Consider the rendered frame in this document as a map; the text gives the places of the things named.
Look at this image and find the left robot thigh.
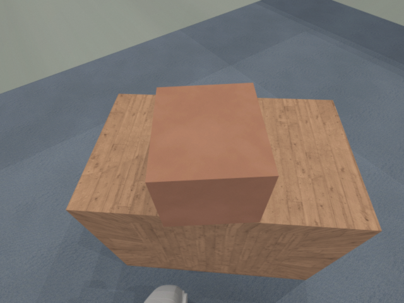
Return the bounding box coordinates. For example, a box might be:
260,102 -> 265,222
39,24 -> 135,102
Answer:
144,285 -> 187,303

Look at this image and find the pedestal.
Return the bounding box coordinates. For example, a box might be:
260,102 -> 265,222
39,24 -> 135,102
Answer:
66,94 -> 382,280

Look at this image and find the carton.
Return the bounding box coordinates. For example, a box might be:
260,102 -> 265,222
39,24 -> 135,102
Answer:
145,83 -> 279,227

